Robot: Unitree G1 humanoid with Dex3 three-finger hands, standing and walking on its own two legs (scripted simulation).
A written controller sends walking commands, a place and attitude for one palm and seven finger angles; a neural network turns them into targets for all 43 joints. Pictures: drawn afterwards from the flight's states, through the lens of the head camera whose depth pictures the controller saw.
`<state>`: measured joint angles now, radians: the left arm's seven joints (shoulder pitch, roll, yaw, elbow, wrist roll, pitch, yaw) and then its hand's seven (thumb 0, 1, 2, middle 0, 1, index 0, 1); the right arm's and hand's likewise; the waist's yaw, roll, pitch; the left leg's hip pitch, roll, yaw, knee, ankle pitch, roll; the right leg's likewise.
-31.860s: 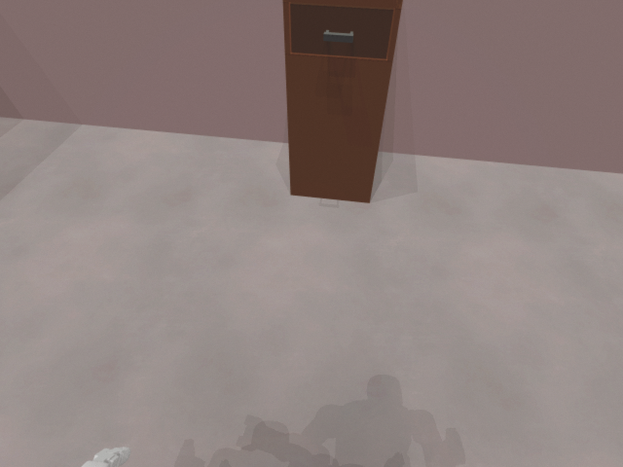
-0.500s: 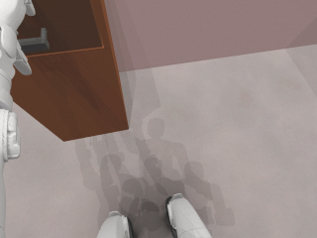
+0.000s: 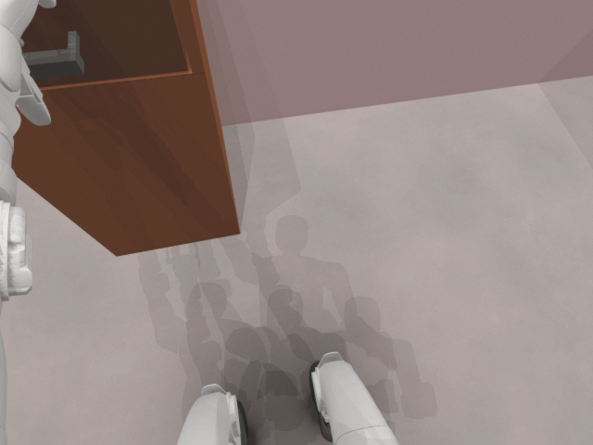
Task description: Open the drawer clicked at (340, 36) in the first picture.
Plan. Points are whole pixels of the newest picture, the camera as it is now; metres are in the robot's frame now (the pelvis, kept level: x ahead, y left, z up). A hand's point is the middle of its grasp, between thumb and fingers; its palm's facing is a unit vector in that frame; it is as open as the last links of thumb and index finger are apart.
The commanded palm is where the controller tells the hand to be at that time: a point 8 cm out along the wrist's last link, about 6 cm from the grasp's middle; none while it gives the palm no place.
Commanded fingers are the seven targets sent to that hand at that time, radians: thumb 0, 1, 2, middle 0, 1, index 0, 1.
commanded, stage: lower the fingers behind the handle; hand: left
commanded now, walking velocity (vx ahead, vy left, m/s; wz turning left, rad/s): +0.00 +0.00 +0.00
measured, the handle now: (38, 54) +0.64 +0.23 +0.08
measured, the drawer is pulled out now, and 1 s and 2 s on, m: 0.00 0.00 0.00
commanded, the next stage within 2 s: lift the hand off the handle in 0.40 s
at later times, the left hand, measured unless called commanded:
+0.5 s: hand (21, 74) +0.59 +0.24 +0.09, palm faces -0.02 +0.07 -1.00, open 13.5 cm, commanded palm +0.58 +0.21 +0.11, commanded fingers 0.00 -0.50 0.30 -0.30 -1.20 -0.30 -1.20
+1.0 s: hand (24, 73) +0.59 +0.24 +0.10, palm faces -0.06 +0.05 -1.00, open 13.5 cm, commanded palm +0.60 +0.21 +0.14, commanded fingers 0.00 -0.50 0.30 -0.30 -1.20 -0.30 -1.20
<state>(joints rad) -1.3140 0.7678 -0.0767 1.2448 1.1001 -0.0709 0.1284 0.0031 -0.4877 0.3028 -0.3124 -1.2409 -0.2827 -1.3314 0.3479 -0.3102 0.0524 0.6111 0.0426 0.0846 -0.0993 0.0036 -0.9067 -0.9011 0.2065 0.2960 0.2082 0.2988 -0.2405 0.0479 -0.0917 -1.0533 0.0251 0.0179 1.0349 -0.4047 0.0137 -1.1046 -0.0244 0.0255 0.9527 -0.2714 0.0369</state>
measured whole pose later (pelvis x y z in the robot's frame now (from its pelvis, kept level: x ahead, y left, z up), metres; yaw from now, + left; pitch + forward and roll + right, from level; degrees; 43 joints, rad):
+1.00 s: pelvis +0.04 +0.00 +0.02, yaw +1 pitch +24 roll -2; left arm -1.13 0.64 -0.11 1.17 1.09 -0.04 0.17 0.00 -0.49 0.30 -0.32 -1.31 -0.37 -1.21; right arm 0.39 -0.26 -0.03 0.72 -0.02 0.04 -0.04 0.00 -0.91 -0.90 0.20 0.30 0.21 0.30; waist -0.17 0.05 -0.12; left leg -0.94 0.03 -0.04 0.96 -0.43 0.00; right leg -0.96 -0.02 -0.03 0.86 -0.31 0.03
